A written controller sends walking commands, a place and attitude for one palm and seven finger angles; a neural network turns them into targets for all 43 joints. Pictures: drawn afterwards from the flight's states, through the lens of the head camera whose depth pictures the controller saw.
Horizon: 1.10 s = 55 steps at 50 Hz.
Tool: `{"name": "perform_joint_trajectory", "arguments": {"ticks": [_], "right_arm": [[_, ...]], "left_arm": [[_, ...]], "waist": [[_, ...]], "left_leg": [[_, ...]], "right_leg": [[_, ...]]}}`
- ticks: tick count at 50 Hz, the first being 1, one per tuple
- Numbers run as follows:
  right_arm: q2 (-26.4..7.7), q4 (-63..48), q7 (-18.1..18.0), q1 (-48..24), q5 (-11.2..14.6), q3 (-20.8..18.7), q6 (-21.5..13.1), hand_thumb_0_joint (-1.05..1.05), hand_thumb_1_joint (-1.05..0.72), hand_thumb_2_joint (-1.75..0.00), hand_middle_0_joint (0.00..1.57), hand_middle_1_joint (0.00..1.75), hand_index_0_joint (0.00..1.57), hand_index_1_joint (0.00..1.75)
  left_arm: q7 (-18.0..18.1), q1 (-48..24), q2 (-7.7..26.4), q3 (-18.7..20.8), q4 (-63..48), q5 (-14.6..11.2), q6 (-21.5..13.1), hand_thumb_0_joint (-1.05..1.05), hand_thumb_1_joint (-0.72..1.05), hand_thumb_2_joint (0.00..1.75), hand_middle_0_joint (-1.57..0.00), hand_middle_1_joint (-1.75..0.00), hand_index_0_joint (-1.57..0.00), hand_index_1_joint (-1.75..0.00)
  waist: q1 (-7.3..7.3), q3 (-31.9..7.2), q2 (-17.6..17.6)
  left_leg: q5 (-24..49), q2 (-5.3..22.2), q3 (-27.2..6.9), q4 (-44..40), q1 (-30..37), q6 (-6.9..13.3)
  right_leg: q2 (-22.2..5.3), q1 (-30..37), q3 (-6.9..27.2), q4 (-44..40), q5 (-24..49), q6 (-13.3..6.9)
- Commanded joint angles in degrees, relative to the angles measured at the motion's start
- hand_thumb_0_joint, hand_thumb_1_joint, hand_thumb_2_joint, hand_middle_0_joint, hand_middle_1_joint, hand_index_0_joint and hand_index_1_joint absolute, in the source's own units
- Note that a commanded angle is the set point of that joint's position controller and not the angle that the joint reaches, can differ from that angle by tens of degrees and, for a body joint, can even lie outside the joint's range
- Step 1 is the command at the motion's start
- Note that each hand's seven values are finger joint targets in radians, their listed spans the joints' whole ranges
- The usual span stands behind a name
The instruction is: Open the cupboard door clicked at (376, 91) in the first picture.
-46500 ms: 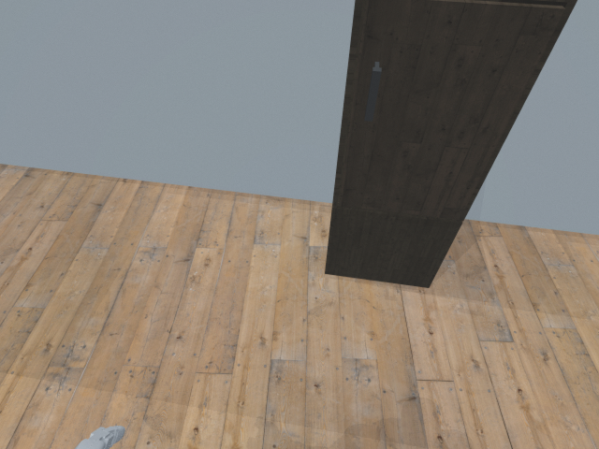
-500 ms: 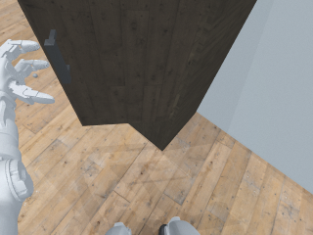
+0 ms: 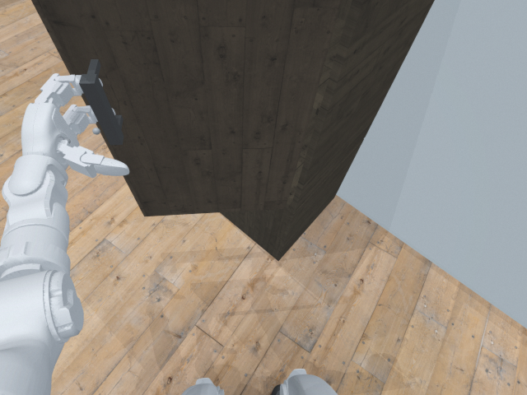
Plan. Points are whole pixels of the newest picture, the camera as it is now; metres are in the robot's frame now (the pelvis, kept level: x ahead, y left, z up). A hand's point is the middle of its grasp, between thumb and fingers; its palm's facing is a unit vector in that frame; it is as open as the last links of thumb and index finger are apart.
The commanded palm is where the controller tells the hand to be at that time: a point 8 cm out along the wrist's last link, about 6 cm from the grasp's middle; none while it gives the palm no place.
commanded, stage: slide the fingers in behind the handle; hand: left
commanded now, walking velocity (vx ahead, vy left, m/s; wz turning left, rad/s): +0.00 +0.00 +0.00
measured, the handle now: (106, 104) +0.53 +0.22 +0.10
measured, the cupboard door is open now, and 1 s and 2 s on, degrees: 46 46 53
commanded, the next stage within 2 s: close the thumb around the handle in 0.74 s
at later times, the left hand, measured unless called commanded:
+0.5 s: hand (117, 131) +0.48 +0.20 +0.10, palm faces +0.05 -1.00 +0.00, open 14.0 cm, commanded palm +0.45 +0.25 +0.09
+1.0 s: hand (110, 132) +0.48 +0.21 +0.10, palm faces +0.03 -1.00 +0.00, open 13.4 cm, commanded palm +0.45 +0.25 +0.09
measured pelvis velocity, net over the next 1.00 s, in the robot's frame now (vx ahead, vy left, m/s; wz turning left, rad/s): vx -0.01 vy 0.00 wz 0.00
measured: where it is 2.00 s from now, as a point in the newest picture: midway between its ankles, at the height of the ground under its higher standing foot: outside the picture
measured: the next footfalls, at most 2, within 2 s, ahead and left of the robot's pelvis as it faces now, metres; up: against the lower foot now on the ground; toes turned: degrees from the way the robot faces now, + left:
none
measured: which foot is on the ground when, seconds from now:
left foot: down 0.00-1.00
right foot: down 0.00-1.00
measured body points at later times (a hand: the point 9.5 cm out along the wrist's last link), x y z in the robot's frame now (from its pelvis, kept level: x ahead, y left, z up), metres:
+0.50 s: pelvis +0.00 -0.01 +0.00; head +0.09 +0.00 +0.44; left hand +0.47 +0.25 +0.10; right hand +0.02 -0.27 -0.11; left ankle -0.01 +0.09 -0.70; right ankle +0.01 -0.11 -0.70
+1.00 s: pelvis -0.01 +0.00 +0.00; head +0.09 +0.02 +0.44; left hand +0.47 +0.26 +0.10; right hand +0.02 -0.27 -0.11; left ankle -0.01 +0.09 -0.70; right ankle +0.01 -0.11 -0.70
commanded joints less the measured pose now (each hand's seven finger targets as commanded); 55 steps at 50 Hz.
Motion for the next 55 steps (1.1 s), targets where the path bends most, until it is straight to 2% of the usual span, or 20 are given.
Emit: {"name": "perform_joint_trajectory", "arguments": {"ticks": [1, 3, 5, 8, 11, 13, 16, 19, 22, 23, 24, 30, 31, 34, 42, 45, 47, 51, 52, 55], "right_arm": [[-10.0, -3.8, -0.5, 7.3, -0.2, -4.0, -1.4, 0.0, -0.9, -0.9, 0.2, 0.3, 0.2, 0.3], [-10.1, -3.5, -0.6, 7.4, -0.2, -3.8, -1.6, 0.0, -0.9, -0.9, 0.2, 0.3, 0.2, 0.3], [-10.1, -3.6, -0.7, 7.7, -0.4, -4.0, -1.9, 0.0, -0.9, -0.9, 0.2, 0.3, 0.2, 0.3], [-10.0, -3.3, -0.7, 7.5, -0.3, -3.8, -1.9, 0.0, -0.9, -0.9, 0.2, 0.3, 0.2, 0.3], [-9.6, -3.3, -0.5, 7.5, -0.3, -4.0, -2.1, 0.0, -0.9, -0.9, 0.2, 0.3, 0.2, 0.3], [-9.7, -2.9, -0.3, 7.6, -0.3, -4.1, -2.2, 0.0, -0.9, -0.9, 0.2, 0.3, 0.2, 0.3], [-9.7, -2.9, -0.1, 7.6, -0.4, -4.5, -2.3, 0.0, -0.9, -0.9, 0.2, 0.3, 0.2, 0.3], [-9.9, -2.9, -0.2, 7.8, -0.2, -4.4, -2.2, 0.0, -0.9, -0.9, 0.2, 0.3, 0.2, 0.3], [-9.7, -3.5, -0.3, 7.5, -0.3, -4.1, -2.0, 0.0, -0.9, -0.9, 0.2, 0.3, 0.2, 0.3], [-9.4, -4.0, -0.1, 7.3, -0.4, -4.0, -1.9, 0.0, -0.9, -0.9, 0.2, 0.3, 0.2, 0.3], [-9.4, -4.1, -0.2, 7.3, -0.3, -4.1, -2.0, 0.0, -0.9, -0.9, 0.2, 0.3, 0.2, 0.3], [-9.6, -3.6, -0.4, 7.1, -0.3, -4.2, -2.4, 0.0, -0.9, -0.9, 0.2, 0.3, 0.2, 0.3], [-9.7, -3.1, -0.5, 7.2, -0.2, -4.3, -2.3, 0.0, -0.9, -0.9, 0.2, 0.3, 0.2, 0.3], [-9.7, -2.9, -0.7, 6.8, 0.1, -4.0, -2.4, 0.0, -0.9, -0.9, 0.2, 0.3, 0.2, 0.3], [-10.1, -2.1, -0.9, 7.0, -0.3, -4.0, -3.0, 0.0, -0.9, -0.9, 0.2, 0.3, 0.2, 0.3], [-10.1, -2.4, -0.7, 7.5, -0.5, -4.1, -3.1, 0.0, -0.9, -0.9, 0.2, 0.3, 0.2, 0.3], [-9.9, -2.6, -0.4, 7.3, -0.6, -4.1, -3.0, 0.0, -0.9, -0.9, 0.2, 0.3, 0.2, 0.3], [-10.1, -2.7, -0.1, 7.5, -0.5, -4.5, -2.7, 0.0, -0.9, -0.9, 0.2, 0.3, 0.2, 0.3], [-9.9, -2.7, 0.0, 7.4, -0.5, -4.4, -2.5, 0.0, -0.9, -0.9, 0.2, 0.3, 0.2, 0.3], [-10.3, -2.8, -0.3, 7.7, -0.5, -4.3, -2.3, 0.0, -0.9, -0.9, 0.2, 0.3, 0.2, 0.3]], "left_arm": [[0.5, -23.7, 13.6, 0.3, -11.7, -0.4, -2.9, 0.0, -0.5, 0.3, -0.3, -1.2, -0.3, -1.2], [1.1, -25.5, 15.2, 1.2, -11.6, -0.5, -3.1, 0.0, -0.5, 0.3, -0.3, -1.2, -0.3, -1.2], [1.5, -26.1, 16.1, 2.7, -12.9, -0.9, -4.1, 0.0, -0.5, 0.3, -0.3, -1.2, -0.3, -1.2], [1.6, -25.7, 17.5, 3.1, -11.6, -0.3, -4.3, 0.0, -0.5, 0.3, -0.3, -1.2, -0.3, -1.2], [1.4, -26.1, 13.8, 0.2, -13.2, 0.1, -4.9, 0.0, -0.5, 0.3, -0.3, -1.2, -0.3, -1.2], [1.6, -26.4, 11.6, -1.4, -13.2, -0.1, -4.7, 0.0, -0.5, 0.3, -0.3, -1.2, -0.3, -1.2], [2.1, -26.0, 10.4, -0.9, -14.7, -1.3, -4.5, 0.0, -0.5, 0.3, -0.3, -1.2, -0.3, -1.2], [3.1, -22.8, 13.6, 2.2, -11.5, -1.3, -3.3, 0.0, -0.5, 0.3, -0.3, -1.2, -0.3, -1.2], [4.0, -22.7, 16.8, 3.6, -12.0, 0.7, -3.5, 0.0, -0.5, 0.3, -0.3, -1.2, -0.3, -1.2], [4.1, -22.4, 14.9, 2.0, -12.6, 1.0, -3.7, 0.0, -0.5, 0.3, -0.3, -1.2, -0.3, -1.2], [4.2, -22.3, 16.1, 2.9, -13.2, 1.2, -4.2, 0.0, -0.5, 0.3, -0.3, -1.2, -0.3, -1.2], [2.3, -24.0, 12.6, 1.0, -13.9, -1.2, -5.9, 0.0, -0.5, 0.3, -0.3, -1.2, -0.3, -1.2], [1.9, -23.4, 13.9, 2.1, -12.5, -1.2, -5.5, 0.0, -0.5, 0.3, -0.3, -1.2, -0.3, -1.2], [0.8, -23.9, 10.9, -1.1, -10.1, -1.0, -4.1, 0.0, -0.5, 0.3, -0.3, -1.2, -0.3, -1.2], [2.0, -28.0, 12.6, -0.2, -10.6, -0.6, -4.7, 0.0, -0.5, 0.3, -0.3, -1.2, -0.3, -1.2], [2.4, -27.7, 13.3, 0.4, -11.2, -0.4, -5.2, 0.0, -0.33, 0.37, -0.31, -1.22, -0.31, -1.22], [2.7, -27.4, 12.7, 0.1, -13.1, -0.1, -5.6, 0.0, -0.22, 0.42, -0.32, -1.23, -0.32, -1.23], [3.1, -24.5, 12.2, 0.7, -13.7, -0.5, -5.6, 0.0, 0.0, 0.52, -0.34, -1.25, -0.34, -1.25], [3.1, -25.2, 10.3, -0.7, -13.3, -0.7, -5.2, 0.0, 0.06, 0.54, -0.34, -1.26, -0.34, -1.26], [3.6, -23.7, 13.1, 1.9, -10.9, -0.8, -4.2, 0.0, 0.23, 0.61, -0.35, -1.28, -0.35, -1.28]], "waist": [[-0.05, -22.0, 5.5], [-0.44, -21.1, 4.2], [0.08, -23.2, 3.5], [0.18, -22.8, 4.4], [-0.03, -24.4, 7.6], [-0.67, -23.8, 6.9], [-0.33, -26.5, 6.8], [0.52, -23.1, 1.8], [1.39, -21.8, 3.2], [1.15, -22.0, 3.7], [1.45, -22.3, 4.0], [0.21, -24.3, 4.4], [0.42, -24.2, 3.7], [-0.53, -20.0, 3.2], [-0.98, -21.8, 5.1], [-0.4, -23.9, 5.3], [0.26, -26.1, 8.4], [0.85, -26.6, 7.3], [0.07, -25.3, 6.3], [0.58, -22.3, 2.6]], "left_leg": [[22.5, -0.1, -4.1, -5.9, 14.4, -0.9], [20.1, -0.2, -3.9, -6.0, 12.4, -0.7], [20.9, -0.4, -3.9, -5.7, 12.4, -0.6], [19.5, -0.5, -3.2, -5.6, 10.5, -0.5], [21.7, -0.4, -3.5, -5.5, 13.9, -0.7], [21.7, -0.1, -4.0, -5.6, 15.2, -0.9], [23.8, -0.2, -3.9, -5.3, 17.0, -1.0], [21.2, -0.5, -2.9, -6.0, 11.4, -0.5], [20.5, -0.8, -2.5, -6.3, 9.3, -0.3], [20.4, -0.9, -2.3, -6.4, 9.7, -0.2], [20.1, -0.8, -2.2, -6.3, 9.9, -0.3], [21.3, -0.7, -2.5, -5.9, 12.9, -0.4], [20.7, -0.6, -2.5, -5.8, 12.5, -0.4], [17.7, -0.6, -2.9, -6.5, 11.1, -0.4], [18.0, -0.5, -4.2, -5.9, 12.9, -0.8], [20.9, -0.4, -4.5, -5.4, 14.4, -0.9], [24.0, -0.2, -4.8, -5.3, 17.0, -1.5], [28.2, 0.3, -5.3, -5.0, 19.0, -2.0], [27.1, 0.3, -5.0, -5.1, 18.5, -1.8], [23.1, -0.1, -4.2, -5.8, 13.6, -1.1]], "right_leg": [[0.8, 10.9, 2.2, -3.4, 17.2, -0.3], [0.8, 11.6, 2.7, -3.6, 16.5, -0.2], [0.8, 13.7, 2.9, -3.3, 17.7, -0.3], [0.6, 14.6, 3.7, -3.3, 18.1, -0.1], [0.6, 12.7, 3.2, -3.0, 18.6, -0.2], [0.8, 10.7, 2.7, -3.2, 17.3, -0.2], [0.9, 11.7, 2.8, -3.2, 19.0, -0.2], [0.7, 15.2, 3.1, -3.7, 19.8, 0.1], [0.4, 16.5, 3.7, -3.4, 20.4, 0.0], [0.4, 16.4, 3.7, -3.5, 20.4, 0.0], [0.4, 16.4, 3.8, -3.5, 20.0, 0.0], [0.6, 16.0, 3.8, -3.6, 20.7, -0.2], [0.6, 15.9, 3.9, -3.6, 20.3, -0.1], [0.5, 13.3, 3.4, -4.3, 17.1, -0.1], [0.4, 10.2, 3.0, -3.5, 14.7, -0.2], [0.6, 10.4, 2.7, -2.6, 16.1, -0.4], [0.6, 9.7, 2.4, -2.2, 17.2, -0.5], [1.0, 9.0, 1.8, -2.0, 18.2, -0.5], [1.1, 8.6, 1.7, -2.3, 18.0, -0.3], [1.0, 11.6, 2.1, -2.8, 17.7, -0.3]]}}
